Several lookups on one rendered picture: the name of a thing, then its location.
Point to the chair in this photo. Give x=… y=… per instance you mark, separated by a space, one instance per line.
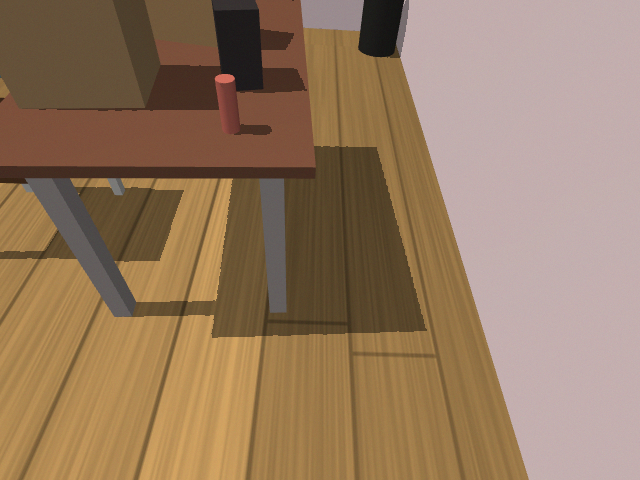
x=115 y=183

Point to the table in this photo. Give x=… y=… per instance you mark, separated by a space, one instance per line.
x=177 y=135

